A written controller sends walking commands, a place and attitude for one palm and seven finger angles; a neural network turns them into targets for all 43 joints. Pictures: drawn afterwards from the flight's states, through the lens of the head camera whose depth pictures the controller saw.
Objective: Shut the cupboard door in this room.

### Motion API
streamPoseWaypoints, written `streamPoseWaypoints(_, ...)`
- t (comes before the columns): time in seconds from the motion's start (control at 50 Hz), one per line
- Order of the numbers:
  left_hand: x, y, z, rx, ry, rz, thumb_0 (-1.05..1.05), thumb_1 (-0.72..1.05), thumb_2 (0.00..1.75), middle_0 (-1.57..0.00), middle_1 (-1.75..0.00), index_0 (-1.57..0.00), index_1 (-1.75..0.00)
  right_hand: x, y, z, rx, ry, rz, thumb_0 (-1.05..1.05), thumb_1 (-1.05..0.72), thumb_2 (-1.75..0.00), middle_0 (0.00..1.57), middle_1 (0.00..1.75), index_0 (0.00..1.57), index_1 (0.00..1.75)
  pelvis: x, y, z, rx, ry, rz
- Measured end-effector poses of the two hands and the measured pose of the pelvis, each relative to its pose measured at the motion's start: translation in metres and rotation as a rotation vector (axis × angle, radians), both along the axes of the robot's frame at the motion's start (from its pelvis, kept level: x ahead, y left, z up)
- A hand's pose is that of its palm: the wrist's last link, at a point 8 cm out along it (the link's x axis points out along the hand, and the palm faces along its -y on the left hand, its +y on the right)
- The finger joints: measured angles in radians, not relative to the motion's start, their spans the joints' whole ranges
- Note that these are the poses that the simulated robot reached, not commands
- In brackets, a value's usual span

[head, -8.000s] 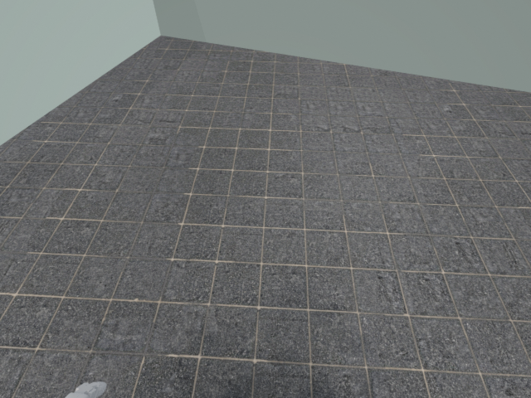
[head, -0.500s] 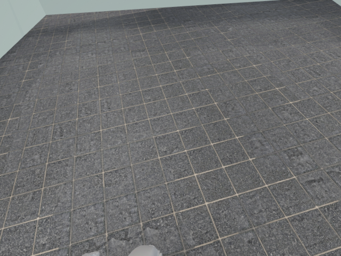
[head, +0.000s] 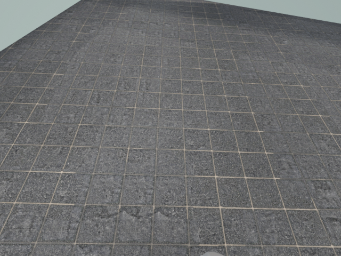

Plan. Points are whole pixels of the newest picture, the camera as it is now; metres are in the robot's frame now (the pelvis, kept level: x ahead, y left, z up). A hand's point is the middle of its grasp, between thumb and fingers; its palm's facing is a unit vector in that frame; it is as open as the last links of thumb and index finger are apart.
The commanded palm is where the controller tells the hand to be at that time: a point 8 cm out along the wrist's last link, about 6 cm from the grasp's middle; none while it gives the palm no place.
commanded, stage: turn or walk to find it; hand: left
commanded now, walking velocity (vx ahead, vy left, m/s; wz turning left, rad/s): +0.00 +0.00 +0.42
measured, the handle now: out of the picture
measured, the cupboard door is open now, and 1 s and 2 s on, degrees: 89 89 89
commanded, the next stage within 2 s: stand and wait in 1.42 s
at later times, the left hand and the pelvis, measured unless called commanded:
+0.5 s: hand out of the picture -0.01 +0.16 -0.16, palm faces +0.25 -0.93 -0.25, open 7.4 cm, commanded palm none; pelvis -0.04 -0.04 +0.00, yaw +14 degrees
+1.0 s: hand out of the picture -0.08 +0.21 -0.16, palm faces +0.45 -0.86 -0.26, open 7.4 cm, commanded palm none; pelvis -0.08 -0.02 +0.00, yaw +26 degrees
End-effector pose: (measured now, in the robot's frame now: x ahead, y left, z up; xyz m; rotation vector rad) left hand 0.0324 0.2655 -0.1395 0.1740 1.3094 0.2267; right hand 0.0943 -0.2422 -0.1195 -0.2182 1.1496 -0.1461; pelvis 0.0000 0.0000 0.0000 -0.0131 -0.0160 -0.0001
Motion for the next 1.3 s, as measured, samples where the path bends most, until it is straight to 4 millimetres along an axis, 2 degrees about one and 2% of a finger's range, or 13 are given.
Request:
streamPoseWaypoints(0.12, 0.017, -0.011, 0.013, 0.017, -0.098, 0.006, 0.01, 0.91, 0.90, -0.20, -0.30, -0.20, -0.29, -0.010, -0.002, -0.009, 0.035, 0.022, 0.019, 0.00, -0.91, -0.90, 0.20, 0.30, 0.20, 0.30, -0.008, -0.008, 0.001, 0.003, 0.004, 0.050)
streamPoseWaypoints(0.2, 0.024, -0.029, 0.019, 0.034, -0.162, 0.006, 0.01, 0.91, 0.90, -0.20, -0.30, -0.20, -0.29, -0.023, -0.017, -0.023, 0.059, 0.051, 0.020, 0.01, -0.91, -0.90, 0.20, 0.30, 0.20, 0.30, -0.015, -0.023, -0.005, 0.018, 0.006, 0.083)
streamPoseWaypoints(0.26, 0.017, -0.043, 0.021, 0.052, -0.195, 0.014, 0.01, 0.91, 0.90, -0.20, -0.30, -0.20, -0.30, -0.032, -0.030, -0.035, 0.072, 0.075, 0.024, 0.01, -0.91, -0.90, 0.20, 0.30, 0.20, 0.30, -0.020, -0.034, -0.010, 0.020, 0.000, 0.114)
streamPoseWaypoints(0.38, -0.020, -0.059, 0.026, 0.045, -0.166, 0.084, 0.01, 0.91, 0.90, -0.20, -0.30, -0.20, -0.30, -0.043, -0.047, -0.031, 0.058, 0.139, 0.065, 0.01, -0.91, -0.90, 0.20, 0.30, 0.20, 0.30, -0.028, -0.042, -0.002, 0.034, -0.010, 0.183)
streamPoseWaypoints(0.48, -0.052, -0.061, 0.019, 0.024, -0.129, 0.149, 0.01, 0.91, 0.90, -0.20, -0.30, -0.20, -0.30, -0.047, -0.046, -0.026, 0.029, 0.187, 0.118, 0.01, -0.91, -0.90, 0.20, 0.30, 0.20, 0.30, -0.034, -0.041, -0.001, 0.039, -0.006, 0.241)
streamPoseWaypoints(0.56, -0.087, -0.051, 0.007, 0.004, -0.091, 0.213, 0.01, 0.91, 0.90, -0.21, -0.30, -0.20, -0.30, -0.037, -0.031, -0.022, -0.001, 0.189, 0.181, 0.01, -0.91, -0.90, 0.20, 0.30, 0.19, 0.30, -0.043, -0.032, -0.003, 0.031, 0.001, 0.280)
streamPoseWaypoints(0.66, -0.137, -0.028, -0.019, -0.022, -0.018, 0.300, 0.01, 0.91, 0.90, -0.21, -0.30, -0.20, -0.30, -0.014, 0.002, -0.018, -0.034, 0.100, 0.263, 0.01, -0.91, -0.90, 0.20, 0.30, 0.19, 0.30, -0.057, -0.012, -0.016, 0.015, 0.005, 0.319)
streamPoseWaypoints(0.74, -0.161, -0.016, -0.015, -0.024, 0.045, 0.336, 0.01, 0.91, 0.90, -0.20, -0.30, -0.20, -0.30, -0.008, 0.025, -0.006, -0.030, 0.045, 0.300, 0.01, -0.91, -0.90, 0.20, 0.30, 0.20, 0.30, -0.064, -0.005, -0.008, 0.003, 0.003, 0.335)
streamPoseWaypoints(0.9, -0.156, -0.007, 0.006, 0.009, -0.050, 0.377, 0.01, 0.91, 0.90, -0.20, -0.30, -0.20, -0.29, -0.008, 0.043, -0.003, 0.002, 0.050, 0.368, 0.00, -0.91, -0.90, 0.20, 0.30, 0.20, 0.30, -0.072, -0.005, 0.003, -0.007, 0.007, 0.402)
streamPoseWaypoints(0.98, -0.143, -0.013, 0.014, 0.033, -0.107, 0.380, 0.01, 0.91, 0.90, -0.20, -0.30, -0.20, -0.29, -0.012, 0.036, -0.011, 0.021, 0.067, 0.380, 0.00, -0.91, -0.90, 0.20, 0.30, 0.20, 0.30, -0.075, -0.014, 0.002, 0.002, 0.010, 0.437)
streamPoseWaypoints(1.08, -0.130, -0.032, 0.020, 0.076, -0.180, 0.384, 0.01, 0.91, 0.90, -0.20, -0.30, -0.20, -0.30, -0.014, 0.013, -0.030, 0.045, 0.099, 0.392, 0.01, -0.91, -0.90, 0.20, 0.30, 0.20, 0.30, -0.075, -0.036, -0.007, 0.025, 0.020, 0.480)
streamPoseWaypoints(1.14, -0.138, -0.049, 0.024, 0.090, -0.194, 0.406, 0.01, 0.91, 0.90, -0.20, -0.30, -0.20, -0.30, -0.013, 0.001, -0.036, 0.044, 0.125, 0.408, 0.01, -0.91, -0.90, 0.20, 0.30, 0.20, 0.30, -0.077, -0.046, -0.008, 0.025, 0.007, 0.519)
streamPoseWaypoints(1.3, -0.184, -0.084, 0.023, 0.061, -0.128, 0.516, 0.01, 0.91, 0.90, -0.20, -0.30, -0.20, -0.30, -0.008, -0.013, -0.029, 0.006, 0.181, 0.483, 0.01, -0.91, -0.90, 0.20, 0.30, 0.20, 0.30, -0.081, -0.056, -0.001, 0.038, 0.003, 0.610)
